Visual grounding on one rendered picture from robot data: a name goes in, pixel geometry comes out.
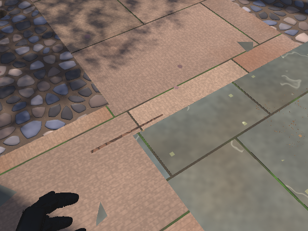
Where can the left robot hand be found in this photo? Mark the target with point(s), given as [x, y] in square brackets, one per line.
[35, 218]

